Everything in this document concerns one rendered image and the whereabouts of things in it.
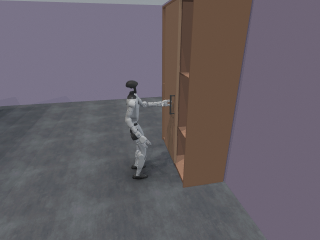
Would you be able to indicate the left robot hand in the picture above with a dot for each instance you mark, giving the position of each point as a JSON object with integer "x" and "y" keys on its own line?
{"x": 165, "y": 103}

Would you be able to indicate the robot left foot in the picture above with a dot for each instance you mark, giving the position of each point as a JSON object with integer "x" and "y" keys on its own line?
{"x": 135, "y": 167}

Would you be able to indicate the robot right forearm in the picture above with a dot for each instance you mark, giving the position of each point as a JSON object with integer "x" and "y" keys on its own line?
{"x": 133, "y": 128}

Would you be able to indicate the robot torso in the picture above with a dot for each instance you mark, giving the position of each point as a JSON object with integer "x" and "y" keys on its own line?
{"x": 135, "y": 114}

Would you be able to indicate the right robot upper arm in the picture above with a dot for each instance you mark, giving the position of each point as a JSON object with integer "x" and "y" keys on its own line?
{"x": 130, "y": 107}

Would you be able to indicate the robot left forearm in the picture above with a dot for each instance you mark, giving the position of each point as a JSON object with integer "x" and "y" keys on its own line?
{"x": 154, "y": 104}

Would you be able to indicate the right robot hand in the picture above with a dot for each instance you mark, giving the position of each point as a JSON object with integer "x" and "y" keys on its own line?
{"x": 143, "y": 140}

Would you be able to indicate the wardrobe door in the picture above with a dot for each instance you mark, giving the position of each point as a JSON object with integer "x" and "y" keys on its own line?
{"x": 173, "y": 18}

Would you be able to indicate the left robot upper arm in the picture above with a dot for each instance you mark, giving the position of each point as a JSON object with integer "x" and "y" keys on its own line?
{"x": 143, "y": 104}

